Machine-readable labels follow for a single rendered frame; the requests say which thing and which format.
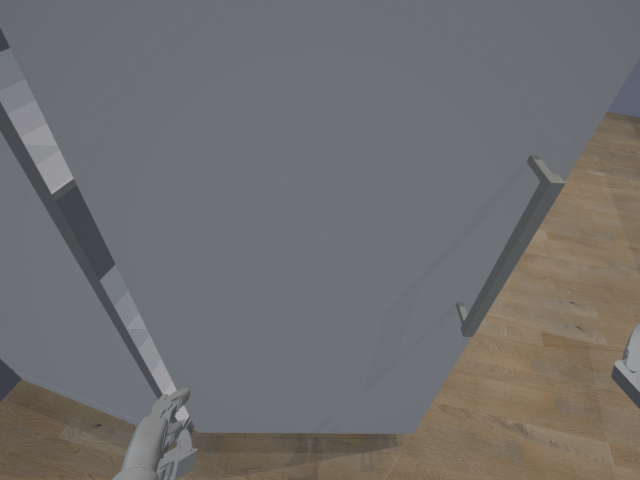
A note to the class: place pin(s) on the fridge door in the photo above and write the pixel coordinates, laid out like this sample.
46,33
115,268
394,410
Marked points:
297,193

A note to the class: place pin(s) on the handle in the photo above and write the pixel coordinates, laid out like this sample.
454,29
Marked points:
542,200

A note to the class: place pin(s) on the robot right hand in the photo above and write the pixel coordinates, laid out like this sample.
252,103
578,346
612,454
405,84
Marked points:
626,373

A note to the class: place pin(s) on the robot left hand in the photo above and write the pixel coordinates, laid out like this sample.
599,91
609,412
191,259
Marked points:
152,438

